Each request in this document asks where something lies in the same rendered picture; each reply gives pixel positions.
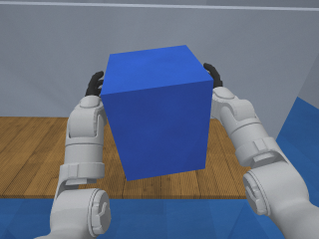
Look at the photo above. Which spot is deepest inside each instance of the left robot forearm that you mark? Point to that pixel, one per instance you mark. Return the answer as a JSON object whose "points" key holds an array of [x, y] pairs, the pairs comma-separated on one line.
{"points": [[83, 161]]}

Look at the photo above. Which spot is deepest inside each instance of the left robot hand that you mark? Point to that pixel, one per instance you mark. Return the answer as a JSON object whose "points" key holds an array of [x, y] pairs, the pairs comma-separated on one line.
{"points": [[93, 85]]}

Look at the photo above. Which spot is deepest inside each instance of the carton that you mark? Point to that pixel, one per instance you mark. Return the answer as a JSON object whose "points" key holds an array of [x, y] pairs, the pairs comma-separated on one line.
{"points": [[158, 105]]}

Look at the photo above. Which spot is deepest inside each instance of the right robot hand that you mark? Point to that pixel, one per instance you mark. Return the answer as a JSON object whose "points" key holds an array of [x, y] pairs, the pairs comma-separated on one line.
{"points": [[214, 74]]}

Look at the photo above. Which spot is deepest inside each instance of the right robot forearm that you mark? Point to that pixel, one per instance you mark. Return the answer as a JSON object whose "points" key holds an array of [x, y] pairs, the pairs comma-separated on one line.
{"points": [[253, 146]]}

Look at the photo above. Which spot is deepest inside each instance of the robot right upper arm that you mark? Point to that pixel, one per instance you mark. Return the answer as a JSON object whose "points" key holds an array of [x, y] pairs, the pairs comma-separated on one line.
{"points": [[275, 190]]}

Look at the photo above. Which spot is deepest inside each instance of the robot left upper arm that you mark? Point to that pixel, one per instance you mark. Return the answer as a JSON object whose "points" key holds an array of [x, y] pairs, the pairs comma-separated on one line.
{"points": [[80, 214]]}

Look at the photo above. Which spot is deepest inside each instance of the table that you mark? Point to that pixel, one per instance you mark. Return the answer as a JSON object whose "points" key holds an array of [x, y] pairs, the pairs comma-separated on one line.
{"points": [[32, 149]]}

